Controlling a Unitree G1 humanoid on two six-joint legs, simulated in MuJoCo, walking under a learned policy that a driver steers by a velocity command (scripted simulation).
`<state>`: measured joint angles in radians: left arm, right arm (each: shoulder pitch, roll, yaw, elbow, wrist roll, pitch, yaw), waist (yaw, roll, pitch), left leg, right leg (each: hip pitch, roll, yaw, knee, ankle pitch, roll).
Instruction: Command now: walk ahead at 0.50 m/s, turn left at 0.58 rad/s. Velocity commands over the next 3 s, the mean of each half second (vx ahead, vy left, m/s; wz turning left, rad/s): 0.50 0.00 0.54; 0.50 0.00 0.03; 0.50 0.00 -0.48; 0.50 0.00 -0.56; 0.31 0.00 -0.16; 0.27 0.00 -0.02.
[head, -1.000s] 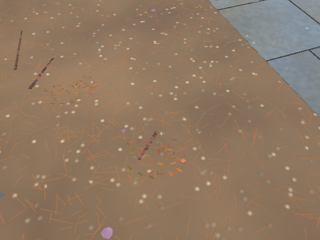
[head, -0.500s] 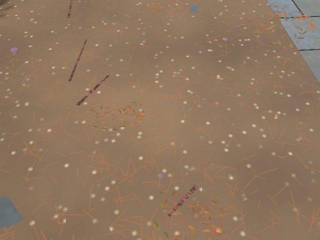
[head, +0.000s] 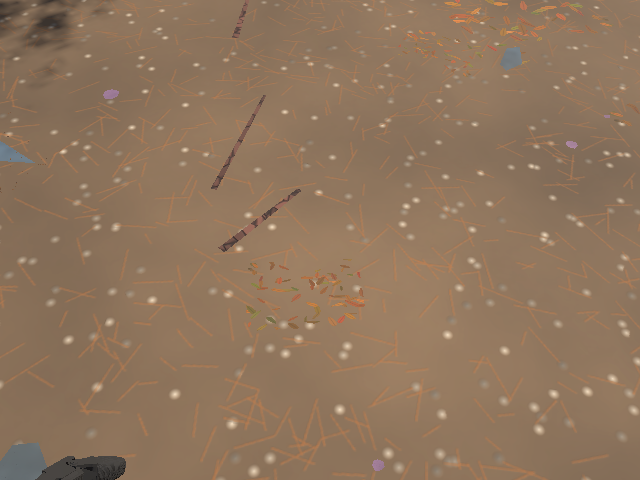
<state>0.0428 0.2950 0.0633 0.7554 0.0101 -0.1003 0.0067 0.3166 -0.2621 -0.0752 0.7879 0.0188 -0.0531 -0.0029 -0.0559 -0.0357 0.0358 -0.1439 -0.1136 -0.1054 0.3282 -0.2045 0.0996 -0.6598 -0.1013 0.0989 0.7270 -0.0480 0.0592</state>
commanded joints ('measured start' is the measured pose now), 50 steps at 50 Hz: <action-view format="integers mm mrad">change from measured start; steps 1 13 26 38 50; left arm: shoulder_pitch -103 216 239 220 81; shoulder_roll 45 97 147 134 37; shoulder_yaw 4 33 41 7 -2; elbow -88 -53 45 26 0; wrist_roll -11 -7 -28 -56 -28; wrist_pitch -16 -15 -7 -21 37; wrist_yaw -10 -13 -18 -24 -32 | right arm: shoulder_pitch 17 -2 -246 38 -56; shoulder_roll -177 -186 -43 -180 -151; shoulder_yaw -45 -24 16 -27 -23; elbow -57 -119 -203 -128 -46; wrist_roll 5 13 -3 -10 -32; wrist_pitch -6 6 -3 -9 -59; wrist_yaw -12 -16 30 23 0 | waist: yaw -18 132 120 -36 26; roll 119 -52 -19 165 88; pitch -28 -137 9 -197 17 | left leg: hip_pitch -98 -638 -474 318 10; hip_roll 194 147 201 434 330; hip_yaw -152 -44 86 -352 159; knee -85 988 366 -13 -225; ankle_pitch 190 -225 198 12 237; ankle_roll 117 -81 -87 180 85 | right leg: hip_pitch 143 783 562 -132 -8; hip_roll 82 -254 -121 5 -8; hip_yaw -64 415 -113 -50 -39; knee -157 -441 -588 559 37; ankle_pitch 153 -373 94 -418 157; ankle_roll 5 -257 -245 -83 -46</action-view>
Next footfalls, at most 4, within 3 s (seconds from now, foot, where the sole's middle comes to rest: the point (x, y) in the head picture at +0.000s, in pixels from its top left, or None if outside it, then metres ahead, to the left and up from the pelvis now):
0.18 right None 0.29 -0.14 -0.78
0.68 left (211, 474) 0.48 0.19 -0.78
1.22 right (287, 319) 0.84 0.03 -0.78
1.68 left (206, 232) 1.11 0.23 -0.78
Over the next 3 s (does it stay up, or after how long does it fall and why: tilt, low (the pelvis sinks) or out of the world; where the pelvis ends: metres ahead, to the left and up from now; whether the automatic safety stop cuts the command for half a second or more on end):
stays up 1.40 -0.03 0.00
